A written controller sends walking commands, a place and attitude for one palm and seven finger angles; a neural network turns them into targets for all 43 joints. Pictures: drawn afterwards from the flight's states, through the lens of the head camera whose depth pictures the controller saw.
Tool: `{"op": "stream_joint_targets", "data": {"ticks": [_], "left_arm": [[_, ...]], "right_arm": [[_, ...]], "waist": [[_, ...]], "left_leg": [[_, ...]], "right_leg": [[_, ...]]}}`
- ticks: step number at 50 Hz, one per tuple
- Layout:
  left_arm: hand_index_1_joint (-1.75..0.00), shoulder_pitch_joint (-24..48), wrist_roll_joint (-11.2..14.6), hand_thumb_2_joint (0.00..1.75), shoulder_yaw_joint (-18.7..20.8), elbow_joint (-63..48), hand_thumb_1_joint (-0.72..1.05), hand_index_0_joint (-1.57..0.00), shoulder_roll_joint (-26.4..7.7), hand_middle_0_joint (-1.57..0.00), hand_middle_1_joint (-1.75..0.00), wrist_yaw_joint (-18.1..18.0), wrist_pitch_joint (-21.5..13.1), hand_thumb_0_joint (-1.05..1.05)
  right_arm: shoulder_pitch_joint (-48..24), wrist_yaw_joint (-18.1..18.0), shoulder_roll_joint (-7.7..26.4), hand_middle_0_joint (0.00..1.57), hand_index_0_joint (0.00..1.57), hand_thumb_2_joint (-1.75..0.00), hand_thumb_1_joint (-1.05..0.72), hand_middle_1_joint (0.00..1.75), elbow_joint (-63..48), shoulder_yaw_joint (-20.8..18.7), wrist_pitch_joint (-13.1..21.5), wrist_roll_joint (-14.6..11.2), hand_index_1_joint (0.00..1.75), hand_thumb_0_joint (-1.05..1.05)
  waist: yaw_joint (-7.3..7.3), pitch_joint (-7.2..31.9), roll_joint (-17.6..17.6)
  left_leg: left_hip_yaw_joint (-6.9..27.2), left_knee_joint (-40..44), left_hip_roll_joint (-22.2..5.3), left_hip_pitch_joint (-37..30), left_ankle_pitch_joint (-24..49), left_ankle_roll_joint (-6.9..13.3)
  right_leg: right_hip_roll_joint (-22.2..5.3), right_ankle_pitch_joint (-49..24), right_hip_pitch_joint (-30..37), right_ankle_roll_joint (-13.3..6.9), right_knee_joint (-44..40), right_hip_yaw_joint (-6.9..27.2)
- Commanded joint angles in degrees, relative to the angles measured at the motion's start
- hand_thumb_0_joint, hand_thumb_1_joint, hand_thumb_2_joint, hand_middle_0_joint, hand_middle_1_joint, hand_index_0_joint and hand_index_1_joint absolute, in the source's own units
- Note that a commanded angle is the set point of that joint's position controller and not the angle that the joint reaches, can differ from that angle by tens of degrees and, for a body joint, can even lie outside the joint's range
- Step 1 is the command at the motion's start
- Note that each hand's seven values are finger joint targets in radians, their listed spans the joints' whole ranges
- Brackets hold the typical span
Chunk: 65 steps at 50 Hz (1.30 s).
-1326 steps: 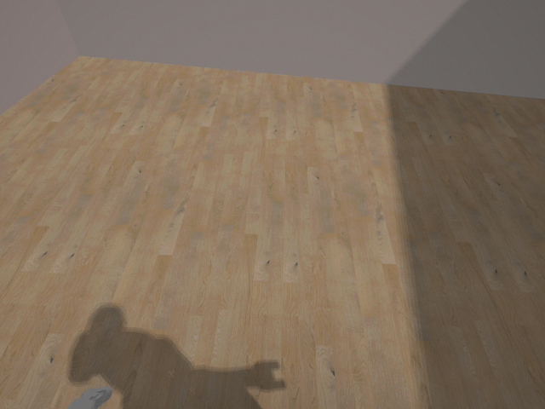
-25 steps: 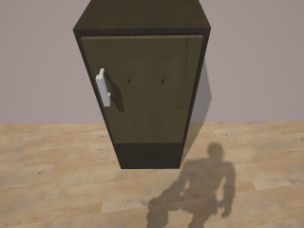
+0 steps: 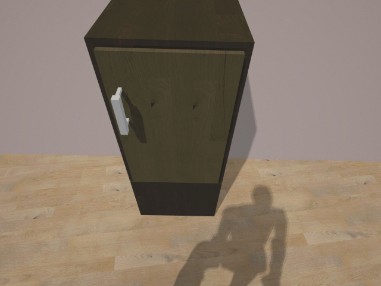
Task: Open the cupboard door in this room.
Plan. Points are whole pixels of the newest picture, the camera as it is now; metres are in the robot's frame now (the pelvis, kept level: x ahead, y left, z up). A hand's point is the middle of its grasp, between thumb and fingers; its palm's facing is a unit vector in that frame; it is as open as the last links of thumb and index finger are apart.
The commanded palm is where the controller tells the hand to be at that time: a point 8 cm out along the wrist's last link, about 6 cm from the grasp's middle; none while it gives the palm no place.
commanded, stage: come to a stop and stand still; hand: left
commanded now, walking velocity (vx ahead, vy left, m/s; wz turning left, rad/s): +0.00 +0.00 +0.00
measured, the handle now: (122, 111) +0.56 +0.23 +0.03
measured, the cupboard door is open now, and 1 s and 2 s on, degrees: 0 0 0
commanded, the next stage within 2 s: look again from close up in 0.62 s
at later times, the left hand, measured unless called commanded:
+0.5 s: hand out of the picture +0.00 +0.14 -0.18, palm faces +0.04 -0.99 -0.15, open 7.4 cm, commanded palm none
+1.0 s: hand out of the picture +0.05 +0.20 -0.19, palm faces -0.01 -0.97 -0.22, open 7.4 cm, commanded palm none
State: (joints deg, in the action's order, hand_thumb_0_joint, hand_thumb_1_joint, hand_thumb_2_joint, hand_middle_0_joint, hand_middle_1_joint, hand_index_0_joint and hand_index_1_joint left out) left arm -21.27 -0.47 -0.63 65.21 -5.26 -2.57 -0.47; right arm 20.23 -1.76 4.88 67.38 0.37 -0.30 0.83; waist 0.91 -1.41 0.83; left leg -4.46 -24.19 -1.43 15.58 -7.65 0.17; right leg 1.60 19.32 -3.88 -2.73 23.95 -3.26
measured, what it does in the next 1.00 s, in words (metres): stands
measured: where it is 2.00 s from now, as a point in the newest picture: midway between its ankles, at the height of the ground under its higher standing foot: outside the picture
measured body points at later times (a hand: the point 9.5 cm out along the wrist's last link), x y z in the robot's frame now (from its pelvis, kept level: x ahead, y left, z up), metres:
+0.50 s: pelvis +0.03 -0.01 +0.00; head +0.04 -0.01 +0.45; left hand +0.00 +0.19 -0.17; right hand +0.03 -0.23 -0.16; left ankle +0.06 +0.12 -0.74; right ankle -0.07 -0.08 -0.74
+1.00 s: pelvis +0.03 +0.02 -0.01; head +0.03 +0.03 +0.44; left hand +0.05 +0.25 -0.17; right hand +0.04 -0.21 -0.17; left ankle +0.05 +0.12 -0.74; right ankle -0.07 -0.08 -0.74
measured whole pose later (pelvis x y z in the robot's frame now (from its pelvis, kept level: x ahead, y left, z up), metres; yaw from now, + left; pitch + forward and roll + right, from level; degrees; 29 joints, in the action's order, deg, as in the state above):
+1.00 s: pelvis +0.03 +0.02 -0.01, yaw -2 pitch -1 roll +0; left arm -18.9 -1.0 -0.3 58.9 -9.3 -3.6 -1.1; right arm 17.1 -2.3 9.2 59.5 0.3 0.7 0.9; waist 0.5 0.2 0.5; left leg -3.9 -35.8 0.7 17.5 -17.4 2.5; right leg 0.5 26.1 -4.4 -1.1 31.0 -0.6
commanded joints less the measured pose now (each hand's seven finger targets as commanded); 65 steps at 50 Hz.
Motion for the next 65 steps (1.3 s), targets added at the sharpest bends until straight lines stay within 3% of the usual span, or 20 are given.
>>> {"op": "stream_joint_targets", "data": {"ticks": [1, 10, 20, 35, 36, 37, 38, 40, 41, 42, 43, 44, 45, 46, 47, 49, 53, 57, 61, 65], "left_arm": [[-0.3, -5.87, 0.2, 0.9, 0.93, -0.92, 0.9, -0.2, -3.54, -0.2, -0.3, -0.27, -0.89, 0.0], [-0.3, -6.78, -0.07, 0.9, 0.84, -0.56, 0.9, -0.2, -3.44, -0.2, -0.3, -0.56, -0.93, 0.0], [-0.3, -6.8, -0.18, 0.9, 1.27, -0.82, 0.9, -0.2, -4.85, -0.2, -0.3, -0.79, -0.86, 0.0], [-0.3, -5.51, -0.16, 0.9, 1.42, -1.31, 0.9, -0.2, -5.86, -0.2, -0.3, -0.71, -0.48, 0.0], [-0.3, -7.64, -1.41, 0.9, 0.9, -1.37, 0.9, -0.2, -7.85, -0.2, -0.3, -2.77, -2.94, 0.0], [-0.3, -5.48, -1.49, 0.9, 1.92, -4.3, 0.9, -0.2, -10.5, -0.2, -0.3, -2.24, -3.5, 0.0], [-0.3, -4.18, -1.12, 0.9, 1.54, -4.99, 0.9, -0.2, -10.02, -0.2, -0.3, -1.63, -3.67, 0.0], [-0.3, -3.65, -0.95, 0.9, 1.76, -5.92, 0.9, -0.2, -10.71, -0.2, -0.3, -1.43, -4.03, 0.0], [-0.3, -3.27, -0.6, 0.9, 1.83, -6.62, 0.9, -0.2, -10.64, -0.2, -0.3, -1.46, -4.03, 0.0], [-0.3, -3.08, -0.27, 0.9, 1.79, -7.05, 0.9, -0.2, -9.86, -0.2, -0.3, -1.56, -3.71, 0.0], [-0.3, -3.29, -0.06, 0.9, 1.74, -7.57, 0.9, -0.2, -9.09, -0.2, -0.3, -1.61, -3.19, 0.0], [-0.3, -3.38, -0.01, 0.9, 1.46, -8.04, 0.9, -0.2, -7.79, -0.2, -0.3, -1.61, -2.39, 0.0], [-0.3, -3.28, 0.12, 0.9, 1.3, -7.93, 0.9, -0.2, -7.45, -0.2, -0.3, -1.51, -1.68, 0.0], [-0.3, -3.79, 0.0, 0.9, 1.34, -7.78, 0.9, -0.2, -7.16, -0.2, -0.3, -1.3, -1.04, 0.0], [-0.3, -4.26, -0.2, 0.9, 1.36, -7.55, 0.9, -0.2, -7.03, -0.2, -0.3, -1.06, -0.55, 0.0], [-0.3, -4.16, -0.51, 0.9, 1.14, -7.39, 0.9, -0.2, -7.65, -0.2, -0.3, -0.8, -0.63, 0.0], [-0.3, -2.08, -0.39, 0.9, 1.13, -8.12, 0.9, -0.2, -9.15, -0.2, -0.3, -0.73, -0.12, 0.0], [-0.3, -1.45, -0.43, 0.9, 1.11, -8.43, 0.9, -0.2, -9.6, -0.2, -0.3, -0.35, 0.5, 0.0], [-0.3, -2.42, -0.69, 0.9, 0.95, -7.79, 0.9, -0.2, -9.56, -0.2, -0.3, 0.04, 0.63, 0.0], [-0.3, -3.33, -0.7, 0.9, 0.84, -6.95, 0.9, -0.2, -9.78, -0.2, -0.3, 0.23, 0.31, 0.0]], "right_arm": [[2.0, -0.6, 4.86, 0.2, 0.2, -0.9, -0.9, 0.3, -1.75, -0.81, 1.0, -0.26, 0.3, 0.0], [-0.03, -0.75, 5.15, 0.2, 0.2, -0.9, -0.9, 0.3, -1.75, -0.72, 1.09, -0.39, 0.3, 0.0], [-1.68, -1.04, 6.1, 0.2, 0.2, -0.9, -0.9, 0.3, -2.45, -0.58, 1.28, -0.38, 0.3, 0.0], [-2.68, -1.18, 7.32, 0.2, 0.2, -0.9, -0.9, 0.3, -2.46, -0.44, 1.17, -0.3, 0.3, 0.0], [-7.99, -0.26, 9.34, 0.2, 0.2, -0.9, -0.9, 0.3, -7.7, -0.68, 2.35, -0.55, 0.3, 0.0], [-4.38, 0.24, 6.37, 0.2, 0.2, -0.9, -0.9, 0.3, -9.28, -0.75, 1.68, -0.3, 0.3, 0.0], [-3.88, -0.02, 6.45, 0.2, 0.2, -0.9, -0.9, 0.3, -9.2, -1.19, 1.4, -0.15, 0.3, 0.0], [-0.4, 0.23, 6.88, 0.2, 0.2, -0.9, -0.9, 0.3, -9.8, -1.12, 1.66, -0.05, 0.3, 0.0], [0.71, 0.11, 7.68, 0.2, 0.2, -0.9, -0.9, 0.3, -10.04, -1.35, 2.03, -0.09, 0.3, 0.0], [1.66, -0.13, 8.84, 0.2, 0.2, -0.9, -0.9, 0.3, -9.92, -1.53, 2.4, 0.01, 0.3, 0.0], [2.42, -0.43, 10.07, 0.2, 0.2, -0.9, -0.9, 0.3, -9.97, -1.55, 2.63, 0.0, 0.3, 0.0], [2.66, -0.68, 10.77, 0.2, 0.2, -0.9, -0.9, 0.3, -9.57, -1.56, 2.64, 0.04, 0.3, 0.0], [1.31, -0.96, 10.78, 0.2, 0.2, -0.9, -0.9, 0.3, -9.56, -1.4, 2.3, 0.06, 0.3, 0.0], [-0.39, -1.12, 10.77, 0.2, 0.2, -0.9, -0.9, 0.3, -10.01, -1.15, 1.89, -0.13, 0.3, 0.0], [-2.39, -0.93, 10.59, 0.2, 0.2, -0.9, -0.9, 0.3, -10.81, -1.03, 1.61, -0.19, 0.3, 0.0], [-3.95, -0.33, 9.12, 0.2, 0.2, -0.9, -0.9, 0.3, -11.49, -0.73, 1.56, -0.13, 0.3, 0.0], [-1.67, -0.06, 10.64, 0.2, 0.2, -0.9, -0.9, 0.3, -10.44, -0.79, 1.76, 0.1, 0.3, 0.0], [-2.59, 0.04, 11.69, 0.2, 0.2, -0.9, -0.9, 0.3, -10.49, -1.02, 1.79, 0.08, 0.3, 0.0], [-3.43, 0.09, 12.25, 0.2, 0.2, -0.9, -0.9, 0.3, -10.63, -1.21, 1.61, 0.04, 0.3, 0.0], [-3.4, 0.16, 12.09, 0.2, 0.2, -0.9, -0.9, 0.3, -10.04, -1.27, 1.69, -0.1, 0.3, 0.0]], "waist": [[-1.0, -4.19, 0.24], [-1.06, -5.22, 1.3], [-1.25, -2.16, 1.31], [-1.29, -3.27, 1.15], [-1.92, -5.83, -2.16], [0.86, -4.16, 2.28], [1.17, -2.82, 0.14], [1.88, 4.12, 5.28], [2.22, 6.51, 7.74], [2.1, 7.79, 6.9], [1.62, 7.99, 5.12], [1.01, 5.68, -1.37], [0.2, 2.49, -6.87], [-1.05, -1.14, -7.82], [-2.08, -4.88, -5.56], [-2.13, -8.52, -1.57], [-1.02, -1.97, 0.04], [-1.52, -3.15, -2.82], [-1.92, -3.55, -2.5], [-1.87, -1.32, -2.69]], "left_leg": [[6.0, 1.96, -5.11, -5.73, 4.54, 1.15], [5.52, 1.31, -5.42, -6.67, 6.96, 1.24], [3.88, -0.94, -5.0, -7.85, 10.93, 1.08], [3.86, -0.71, -5.19, -8.46, 12.02, 1.0], [0.44, -15.09, -3.1, -4.98, 12.66, 0.28], [2.67, -16.31, -0.9, 2.87, -8.08, 1.64], [1.65, -15.45, -0.04, 3.54, -12.29, 2.12], [0.51, -11.58, 1.24, 1.67, -9.04, 2.32], [1.04, -9.57, 1.26, -0.06, -3.32, 2.77], [2.33, -8.25, -0.39, -3.61, 6.78, 3.47], [4.68, -9.25, -2.54, -6.47, 16.69, 4.58], [6.97, -9.6, -4.9, -8.33, 23.62, 6.01], [9.88, -7.77, -6.91, -7.78, 25.71, 7.62], [11.44, -5.37, -8.18, -3.49, 21.9, 8.29], [11.67, -3.85, -7.63, 1.12, 13.7, 7.61], [9.48, -3.11, -4.6, 3.87, 3.38, 5.23], [10.6, -1.95, -4.81, -1.28, 2.61, 5.09], [14.28, 4.72, -6.31, 0.67, -8.09, 5.8], [15.22, 7.99, -6.54, 2.06, -15.14, 5.78], [13.72, 7.72, -5.85, -0.14, -13.49, 5.19]], "right_leg": [[-7.69, -8.2, -9.57, 0.24, -7.37, 6.79], [-7.74, -13.54, -9.13, 1.14, -7.04, 6.36], [-8.52, -26.72, -4.57, 3.05, -5.83, 5.75], [-8.36, -26.43, -3.83, 3.13, -6.19, 5.33], [-10.66, -53.66, -11.49, 6.11, -6.17, 11.33], [-13.1, -59.99, -4.18, 4.3, -1.81, 10.72], [-13.1, -64.53, -2.45, 1.72, 0.99, 9.74], [-10.8, -70.03, 4.32, -1.1, 6.17, 6.65], [-9.73, -68.77, 5.42, -1.12, 8.72, 6.04], [-8.74, -62.66, 3.62, -0.76, 10.76, 5.89], [-7.45, -52.19, 0.23, -0.26, 11.39, 5.44], [-5.81, -37.71, -4.15, 0.12, 11.67, 4.51], [-3.88, -22.42, -7.67, 0.69, 10.57, 3.88], [-2.75, -9.14, -8.42, 0.8, 7.42, 3.41], [-2.61, -3.0, -8.49, 0.34, 4.13, 4.0], [-4.69, -5.97, -9.66, -0.6, -0.05, 6.78], [-4.02, -3.19, -8.43, -0.11, 1.62, 5.89], [-3.65, 2.8, -9.11, 0.33, 2.3, 4.63], [-3.86, 2.89, -9.28, 0.32, 1.65, 4.64], [-4.67, 1.3, -8.92, 0.31, 0.08, 5.5]]}}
